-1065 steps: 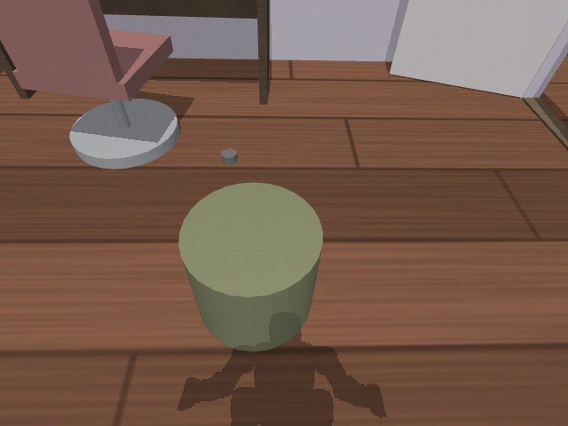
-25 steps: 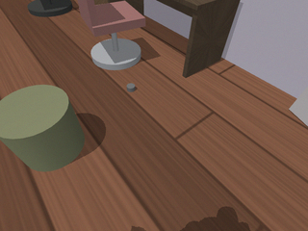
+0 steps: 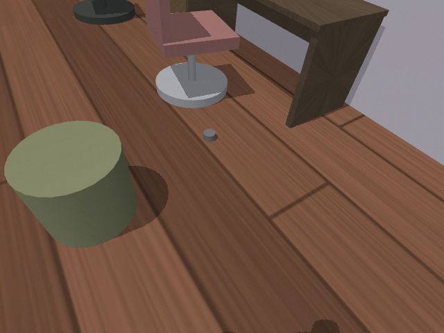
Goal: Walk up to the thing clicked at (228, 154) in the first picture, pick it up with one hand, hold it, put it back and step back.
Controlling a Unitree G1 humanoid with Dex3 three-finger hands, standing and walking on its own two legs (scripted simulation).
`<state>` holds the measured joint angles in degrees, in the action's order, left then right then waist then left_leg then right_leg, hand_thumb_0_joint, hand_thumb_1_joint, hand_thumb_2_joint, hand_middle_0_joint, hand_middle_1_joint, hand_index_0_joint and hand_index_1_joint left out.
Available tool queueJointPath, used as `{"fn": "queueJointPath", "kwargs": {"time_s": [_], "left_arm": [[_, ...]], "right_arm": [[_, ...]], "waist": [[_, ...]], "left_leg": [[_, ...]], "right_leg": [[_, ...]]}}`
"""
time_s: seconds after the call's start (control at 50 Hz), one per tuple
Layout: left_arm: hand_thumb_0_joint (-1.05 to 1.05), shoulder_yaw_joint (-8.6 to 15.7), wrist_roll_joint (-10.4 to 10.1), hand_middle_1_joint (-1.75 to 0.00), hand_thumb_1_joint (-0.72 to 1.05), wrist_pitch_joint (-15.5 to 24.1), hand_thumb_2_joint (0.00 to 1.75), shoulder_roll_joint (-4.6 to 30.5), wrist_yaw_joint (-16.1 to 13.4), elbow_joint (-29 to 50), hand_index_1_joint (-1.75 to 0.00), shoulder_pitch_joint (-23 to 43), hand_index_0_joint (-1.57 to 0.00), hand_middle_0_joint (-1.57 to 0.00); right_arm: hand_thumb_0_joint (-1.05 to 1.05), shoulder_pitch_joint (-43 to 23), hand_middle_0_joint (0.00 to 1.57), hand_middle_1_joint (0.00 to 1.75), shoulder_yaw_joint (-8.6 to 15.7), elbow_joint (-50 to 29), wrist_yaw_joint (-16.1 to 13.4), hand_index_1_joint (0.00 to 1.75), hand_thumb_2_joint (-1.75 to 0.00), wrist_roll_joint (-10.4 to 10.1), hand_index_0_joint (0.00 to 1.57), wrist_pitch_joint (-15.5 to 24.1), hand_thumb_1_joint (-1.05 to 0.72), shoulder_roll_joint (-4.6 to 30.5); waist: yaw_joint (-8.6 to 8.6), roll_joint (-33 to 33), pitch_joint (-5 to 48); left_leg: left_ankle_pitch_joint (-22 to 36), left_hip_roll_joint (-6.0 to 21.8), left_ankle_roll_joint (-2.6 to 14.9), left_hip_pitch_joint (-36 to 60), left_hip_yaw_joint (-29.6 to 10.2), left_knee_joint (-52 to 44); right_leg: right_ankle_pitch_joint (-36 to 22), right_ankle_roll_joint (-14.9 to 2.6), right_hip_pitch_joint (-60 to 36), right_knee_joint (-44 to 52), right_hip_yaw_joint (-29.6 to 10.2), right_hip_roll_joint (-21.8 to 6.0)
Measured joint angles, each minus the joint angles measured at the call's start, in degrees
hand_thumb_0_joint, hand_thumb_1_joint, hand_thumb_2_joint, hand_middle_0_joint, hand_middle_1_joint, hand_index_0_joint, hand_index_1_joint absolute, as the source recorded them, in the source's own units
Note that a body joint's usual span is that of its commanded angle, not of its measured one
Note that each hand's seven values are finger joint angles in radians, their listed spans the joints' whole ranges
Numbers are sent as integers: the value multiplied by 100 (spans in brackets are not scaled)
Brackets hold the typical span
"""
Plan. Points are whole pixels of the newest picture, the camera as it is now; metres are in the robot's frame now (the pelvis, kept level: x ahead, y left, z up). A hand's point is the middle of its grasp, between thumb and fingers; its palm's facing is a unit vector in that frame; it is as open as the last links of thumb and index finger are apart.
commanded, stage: walk up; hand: left
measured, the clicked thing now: (209, 135) +1.43 +0.13 -0.74
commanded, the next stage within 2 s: none
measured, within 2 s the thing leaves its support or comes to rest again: neither
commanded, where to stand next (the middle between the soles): +1.03 -0.09 m, yaw -3 degrees
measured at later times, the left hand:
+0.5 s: hand (121, 245) +0.32 +0.25 -0.13, palm faces -0.10 -0.91 -0.41, open 7.4 cm
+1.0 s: hand (143, 196) +0.49 +0.25 -0.16, palm faces -0.12 -0.93 -0.33, open 7.4 cm
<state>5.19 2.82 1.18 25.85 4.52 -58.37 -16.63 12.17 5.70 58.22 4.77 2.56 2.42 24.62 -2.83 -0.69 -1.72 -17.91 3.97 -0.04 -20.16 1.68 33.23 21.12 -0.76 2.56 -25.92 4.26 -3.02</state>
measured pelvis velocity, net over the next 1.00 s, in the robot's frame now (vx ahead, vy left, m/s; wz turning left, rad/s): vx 0.44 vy -0.03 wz -0.08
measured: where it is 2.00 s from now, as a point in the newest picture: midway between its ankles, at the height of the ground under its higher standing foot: (243, 212)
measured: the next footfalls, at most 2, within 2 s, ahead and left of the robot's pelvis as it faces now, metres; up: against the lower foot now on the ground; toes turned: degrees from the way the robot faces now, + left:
right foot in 0.46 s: +0.32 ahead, -0.16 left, +0.00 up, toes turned -9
left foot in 0.86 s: +0.55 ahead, +0.08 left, +0.00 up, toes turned +3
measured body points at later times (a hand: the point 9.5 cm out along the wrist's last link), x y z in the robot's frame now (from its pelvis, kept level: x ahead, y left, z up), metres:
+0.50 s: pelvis +0.20 -0.03 -0.02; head +0.21 -0.05 +0.43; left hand +0.32 +0.29 -0.10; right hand +0.21 -0.36 -0.14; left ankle +0.10 +0.13 -0.71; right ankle +0.28 -0.16 -0.74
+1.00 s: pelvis +0.44 -0.03 -0.01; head +0.47 +0.00 +0.44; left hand +0.49 +0.30 -0.14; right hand +0.53 -0.35 -0.09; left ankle +0.51 +0.08 -0.73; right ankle +0.37 -0.16 -0.66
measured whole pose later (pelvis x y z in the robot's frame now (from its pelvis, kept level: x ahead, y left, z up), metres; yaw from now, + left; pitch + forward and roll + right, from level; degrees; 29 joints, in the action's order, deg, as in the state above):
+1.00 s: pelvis +0.44 -0.03 -0.01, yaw -4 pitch -2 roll +0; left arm 1.8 0.2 2.2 25.8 2.6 -52.4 -19.0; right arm 12.4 3.6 47.8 3.4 0.4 5.1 22.0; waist -1.0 -4.0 -5.1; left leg -13.0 2.4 1.9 -19.0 6.7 34.1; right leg 24.0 -2.8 20.7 -63.9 -1.8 -1.0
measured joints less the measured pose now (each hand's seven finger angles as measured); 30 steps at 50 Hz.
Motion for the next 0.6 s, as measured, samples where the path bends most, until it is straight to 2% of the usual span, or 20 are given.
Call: {"fn": "queueJointPath", "kwargs": {"time_s": [0.04, 0.06, 0.1, 0.14, 0.22, 0.26, 0.34, 0.42, 0.46, 0.48, 0.5, 0.54, 0.56, 0.6], "left_arm": [[1, 10, -2, -30, 90, -76, 90, 99, -15, 5, -30, -119, -21, -21], [1, 5, -21, -30, 91, -120, 90, 104, -43, -33, -30, -147, -21, -21], [1, -56, -80, -30, 91, -175, 90, 114, -68, -85, -30, -128, -20, -20], [1, -99, -146, -30, 91, -118, 90, 111, -45, -48, -30, -86, -20, -20], [1, -126, -163, -30, 91, -23, 90, 51, 76, 110, -30, 14, -20, -20], [1, -138, -149, -30, 91, -22, 90, 11, 144, 192, -30, 70, -20, -20], [1, -144, -112, -30, 91, -43, 90, -50, 234, 292, -30, 194, -20, -20], [1, -119, -109, -30, 91, 0, 90, -54, 234, 360, -30, 335, -20, -20], [1, -89, -105, -30, 91, 84, 90, -48, 189, 429, -30, 405, -20, -20], [1, -62, -96, -30, 91, 147, 90, -94, 137, 475, -30, 475, -20, -20], [1, -58, -106, -30, 91, 218, 90, -124, 86, 549, -30, 516, -20, -20], [1, -103, -186, -30, 91, 306, 90, -203, 22, 688, -30, 512, -20, -20], [1, -137, -221, -30, 91, 324, 90, -254, -3, 732, -30, 483, -20, -20], [0, -196, -254, -30, 91, 340, 90, -325, -44, 780, -30, 371, -21, -21]], "right_arm": [[0, 11, 21, 30, 70, -136, -41, 30, -89, 29, 20, 128, -90, 13], [0, 18, 21, 30, 83, -204, -75, 30, -89, 33, 20, 178, -90, 0], [0, 89, 21, 30, 44, -285, -112, 30, -89, -41, 20, 203, -90, -80], [0, 188, 21, 30, -39, -326, -130, 30, -89, -78, 20, 186, -90, -158], [0, 389, 21, 30, -147, -375, -123, 30, -89, -90, 20, 189, -90, -240], [0, 476, 21, 30, -161, -405, -111, 30, -89, -93, 20, 204, -90, -239], [0, 607, 21, 30, -152, -469, -95, 30, -89, -115, 21, 223, -90, -184], [0, 726, 21, 30, -147, -510, -110, 30, -89, -117, 21, 172, -90, -100], [0, 780, 21, 30, -153, -528, -138, 30, -89, -116, 21, 132, -90, -45], [0, 760, 21, 30, -152, -511, -169, 30, -89, -123, 21, 97, -90, -16], [1, 723, 21, 30, -165, -486, -198, 30, -89, -150, 20, 48, -90, -28], [1, 605, 21, 30, -219, -443, -224, 30, -89, -173, 20, -17, -90, -38], [1, 546, 21, 30, -235, -440, -220, 30, -89, -199, 20, -21, -90, -26], [1, 431, 21, 30, -251, -488, -190, 30, -89, -222, 20, 2, -90, -9]], "waist": [[10, -172, -43], [58, -217, -41], [163, -306, -17], [196, -385, -24], [252, -383, -47], [278, -318, -72], [346, -174, -104], [412, -35, -65], [405, 92, -54], [394, 246, -114], [360, 296, -158], [266, 309, -211], [233, 340, -224], [194, 387, -213]], "left_leg": [[658, -117, 18, 74, 187, 69], [565, -146, 40, 72, 254, 228], [373, -199, 103, 240, 327, 194], [347, -238, 150, 542, 406, -89], [393, -260, 169, 1102, 487, -686], [361, -251, 162, 1342, 510, -900], [170, -232, 65, 1749, 565, -1125], [-304, -151, -111, 1982, 572, -906], [-740, 8, -151, 1936, 524, -384], [-903, 188, -52, 1749, 424, 221], [-936, 188, 28, 1454, 217, 989], [-883, -24, 113, 808, -85, 2360], [-740, -90, 153, 515, -163, 2769], [-450, -90, 179, 13, -186, 2972]], "right_leg": [[600, -179, 344, -1102, -235, -146], [771, -231, 665, -1900, -503, -41], [626, -269, 1264, -3069, -853, 216], [263, -207, 1742, -3467, -870, 253], [-270, 47, 2353, -2918, -678, 56], [-485, 107, 2504, -2447, -558, -82], [-961, 95, 2549, -1528, -411, -294], [-1074, -7, 2258, -960, -276, -305], [-1184, -39, 1990, -766, -158, -168], [-1084, -20, 1954, -943, -50, -56], [-896, -16, 1927, -1113, 2, -14], [-685, -45, 1739, -1120, 10, 0], [-658, -61, 1587, -996, 25, 17], [-660, -83, 1286, -675, 47, 63]]}}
